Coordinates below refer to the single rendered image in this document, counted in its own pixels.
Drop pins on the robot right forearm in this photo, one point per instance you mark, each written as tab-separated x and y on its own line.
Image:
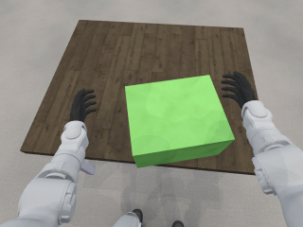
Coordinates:
261	132

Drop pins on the robot right upper arm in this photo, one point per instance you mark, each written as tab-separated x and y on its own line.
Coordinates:
280	172

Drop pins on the left robot thigh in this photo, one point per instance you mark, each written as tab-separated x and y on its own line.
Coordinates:
128	221

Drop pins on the carton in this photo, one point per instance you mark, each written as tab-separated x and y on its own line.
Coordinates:
176	120

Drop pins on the table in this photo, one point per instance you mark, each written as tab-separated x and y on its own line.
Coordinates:
106	56

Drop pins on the robot left forearm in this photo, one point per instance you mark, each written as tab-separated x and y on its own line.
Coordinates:
67	161

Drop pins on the right robot hand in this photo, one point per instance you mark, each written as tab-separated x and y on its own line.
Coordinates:
243	92

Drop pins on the robot left upper arm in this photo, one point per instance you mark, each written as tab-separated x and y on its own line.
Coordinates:
47	203

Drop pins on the left robot hand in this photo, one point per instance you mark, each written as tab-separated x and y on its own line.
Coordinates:
78	112

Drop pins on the left robot foot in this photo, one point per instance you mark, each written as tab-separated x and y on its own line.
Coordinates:
139	213

